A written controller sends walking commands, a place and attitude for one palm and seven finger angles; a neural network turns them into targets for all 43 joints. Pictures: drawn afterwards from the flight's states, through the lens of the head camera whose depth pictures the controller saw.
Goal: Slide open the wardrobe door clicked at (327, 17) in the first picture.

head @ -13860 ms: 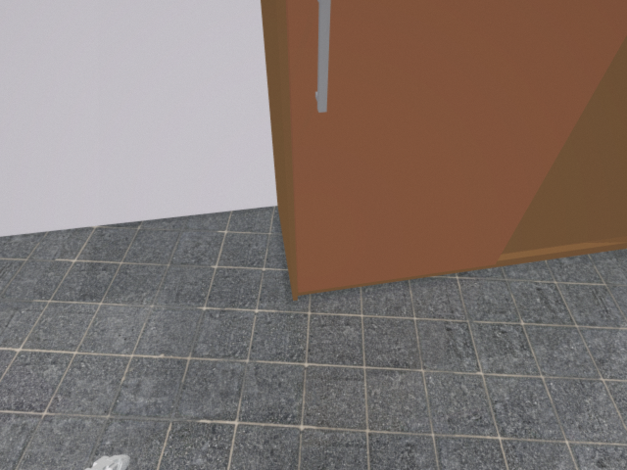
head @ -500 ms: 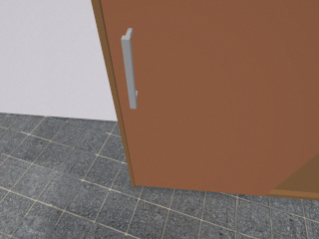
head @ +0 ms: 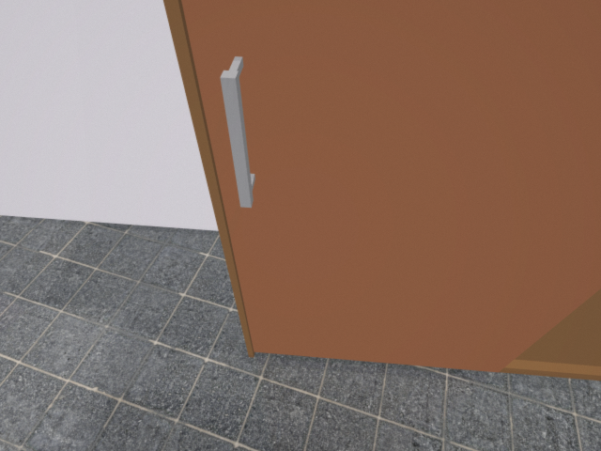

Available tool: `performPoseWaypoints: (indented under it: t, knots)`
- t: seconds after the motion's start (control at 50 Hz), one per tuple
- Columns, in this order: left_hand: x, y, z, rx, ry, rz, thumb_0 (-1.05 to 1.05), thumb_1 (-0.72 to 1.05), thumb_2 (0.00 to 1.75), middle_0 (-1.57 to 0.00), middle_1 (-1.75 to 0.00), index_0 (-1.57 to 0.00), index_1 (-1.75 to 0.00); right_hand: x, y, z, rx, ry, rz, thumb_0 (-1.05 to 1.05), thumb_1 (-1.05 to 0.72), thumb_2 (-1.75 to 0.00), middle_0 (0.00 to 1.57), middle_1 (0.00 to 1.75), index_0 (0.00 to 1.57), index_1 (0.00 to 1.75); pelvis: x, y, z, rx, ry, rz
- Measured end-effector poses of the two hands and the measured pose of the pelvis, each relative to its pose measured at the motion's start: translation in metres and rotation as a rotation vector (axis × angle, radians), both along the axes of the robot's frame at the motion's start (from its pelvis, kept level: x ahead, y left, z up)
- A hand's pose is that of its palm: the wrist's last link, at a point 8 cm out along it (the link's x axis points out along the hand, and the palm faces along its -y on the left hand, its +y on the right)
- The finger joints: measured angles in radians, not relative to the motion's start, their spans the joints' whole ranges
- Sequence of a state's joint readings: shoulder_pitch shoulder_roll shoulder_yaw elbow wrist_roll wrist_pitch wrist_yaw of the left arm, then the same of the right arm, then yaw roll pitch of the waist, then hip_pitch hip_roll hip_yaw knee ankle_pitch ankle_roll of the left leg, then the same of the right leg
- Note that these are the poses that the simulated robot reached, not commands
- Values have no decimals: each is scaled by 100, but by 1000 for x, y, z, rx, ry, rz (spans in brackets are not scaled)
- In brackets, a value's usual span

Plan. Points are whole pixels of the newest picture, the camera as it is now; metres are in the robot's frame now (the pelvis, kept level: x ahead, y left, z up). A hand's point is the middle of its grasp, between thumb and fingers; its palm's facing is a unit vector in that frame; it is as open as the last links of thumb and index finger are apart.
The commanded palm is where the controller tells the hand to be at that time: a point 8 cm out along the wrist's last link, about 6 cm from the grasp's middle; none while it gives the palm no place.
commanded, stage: raise the hand with hooked fingers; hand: left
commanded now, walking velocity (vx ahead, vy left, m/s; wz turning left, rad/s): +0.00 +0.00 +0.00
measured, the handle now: (242, 140) +0.49 +0.12 +0.16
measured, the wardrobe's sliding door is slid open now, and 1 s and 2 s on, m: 0.00 0.00 0.00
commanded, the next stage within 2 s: none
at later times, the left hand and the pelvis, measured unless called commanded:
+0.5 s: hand out of the picture +0.12 +0.20 -0.03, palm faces +0.17 -0.98 -0.04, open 9.0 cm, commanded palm +0.13 +0.25 +0.01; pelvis -0.02 -0.02 -0.05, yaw +1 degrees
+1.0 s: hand (101, 352) +0.20 +0.24 +0.07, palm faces +0.04 -1.00 -0.07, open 12.1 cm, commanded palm +0.17 +0.29 +0.09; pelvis -0.01 +0.01 -0.03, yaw +0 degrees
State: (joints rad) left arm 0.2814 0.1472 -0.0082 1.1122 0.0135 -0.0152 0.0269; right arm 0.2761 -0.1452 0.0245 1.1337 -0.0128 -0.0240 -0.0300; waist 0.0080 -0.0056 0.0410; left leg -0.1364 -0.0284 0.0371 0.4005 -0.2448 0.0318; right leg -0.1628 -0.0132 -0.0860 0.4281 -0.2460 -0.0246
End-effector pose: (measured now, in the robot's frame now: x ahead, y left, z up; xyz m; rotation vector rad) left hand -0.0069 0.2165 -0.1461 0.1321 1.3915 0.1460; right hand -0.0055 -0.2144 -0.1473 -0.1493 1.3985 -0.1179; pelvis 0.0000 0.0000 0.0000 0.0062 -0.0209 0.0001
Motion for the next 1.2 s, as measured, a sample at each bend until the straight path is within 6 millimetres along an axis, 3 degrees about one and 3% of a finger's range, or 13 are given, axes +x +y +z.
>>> performPoseWaypoints:
  t: [0.04, 0.14, 0.2, 0.26, 0.32, 0.42, 0.46, 0.52, 0.62, 0.74, 0.88, 1.08, 1.2]
  knots:
    - [6, 3, 5, 17, -38, 43, 2, 92, 90, -20, -30, -20, -30, 2, -4, 1, -8, -28, -5, 1, -93, -90, 20, 30, 20, 30, -2, 0, -1, -6, 4, -3]
    - [108, 30, 97, 142, -690, 87, 4, 92, 89, -20, -32, -20, -32, 47, -25, 14, -61, -373, 11, 2, -93, -90, 20, 30, 20, 30, -8, -1, -6, 5, 3, 6]
    - [165, 21, 158, 122, -1072, 12, 4, 87, 87, -20, -34, -20, -34, 86, -36, 26, -79, -581, 23, 2, -93, -90, 20, 30, 20, 30, -13, -1, -12, 2, 27, 14]
    - [193, 3, 184, 2, -1354, -76, 2, 81, 85, -20, -38, -20, -37, 122, -47, 45, -98, -750, 31, 1, -92, -90, 20, 30, 20, 30, -19, -6, -22, 8, 78, -8]
    - [188, -11, 169, -138, -1429, -176, 1, 74, 82, -20, -42, -20, -41, 150, -56, 66, -116, -867, 64, 1, -92, -90, 20, 30, 20, 30, -24, -14, -33, 12, 103, -23]
    - [136, 5, 115, -173, -1208, -131, 1, 61, 78, -22, -49, -22, -49, 181, -65, 87, -168, -940, 136, 1, -91, -90, 20, 30, 20, 30, -26, -21, -46, 7, 129, -18]
    - [115, 21, 112, -99, -1178, -56, 1, 56, 76, -23, -52, -23, -52, 189, -63, 88, -177, -941, 163, 1, -91, -90, 20, 30, 20, 30, -25, -22, -48, -3, 132, -5]
    - [99, 42, 136, 38, -1281, -1, 2, 49, 73, -23, -56, -23, -56, 195, -52, 78, -162, -917, 207, 1, -91, -90, 20, 30, 20, 30, -25, -21, -50, -25, 134, 20]
    - [129, 40, 183, 26, -1528, -135, 2, 37, 68, -23, -64, -23, -63, 185, -22, 48, -75, -857, 234, 1, -91, -90, 20, 30, 20, 30, -30, -16, -52, -52, 124, 48]
    - [190, 34, 179, -163, -1314, -320, 1, 23, 62, -24, -73, -24, -72, 148, -1, 34, -7, -778, 115, 1, -91, -90, 20, 30, 21, 30, -29, -9, -42, -34, 124, 13]
    - [194, 75, 216, -41, -1394, -126, 1, 7, 55, -26, -83, -26, -83, 122, -9, 44, -50, -738, 63, 1, -90, -90, 20, 30, 21, 30, -15, 1, -29, -26, 108, -13]
    - [197, 79, 223, -73, -1350, -214, 0, -16, 45, -27, -98, -27, -98, 149, -15, 63, -121, -806, 131, 1, -91, -90, 20, 30, 20, 30, -14, 15, -23, -35, 65, 9]
    - [209, 103, 270, 2, -1506, -182, 0, -30, 39, -29, -107, -29, -107, 172, 4, 85, -89, -906, 158, 1, -91, -90, 20, 30, 20, 30, -11, 16, -16, -34, 23, 11]
